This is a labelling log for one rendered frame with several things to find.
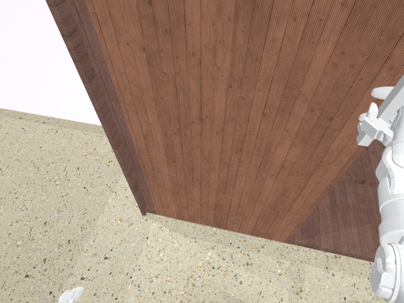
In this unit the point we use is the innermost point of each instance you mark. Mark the left robot hand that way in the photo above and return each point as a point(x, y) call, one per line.
point(71, 296)

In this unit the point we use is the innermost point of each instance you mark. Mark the wardrobe door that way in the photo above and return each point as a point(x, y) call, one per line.
point(85, 25)
point(244, 113)

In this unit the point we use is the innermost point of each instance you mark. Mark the right robot hand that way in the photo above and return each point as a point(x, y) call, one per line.
point(376, 127)

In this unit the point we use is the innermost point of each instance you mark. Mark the handle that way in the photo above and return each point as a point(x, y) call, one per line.
point(386, 111)

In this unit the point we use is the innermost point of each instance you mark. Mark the robot right upper arm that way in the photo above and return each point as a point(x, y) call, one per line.
point(387, 273)

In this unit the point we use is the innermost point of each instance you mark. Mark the robot right forearm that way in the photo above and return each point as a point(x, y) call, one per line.
point(390, 173)

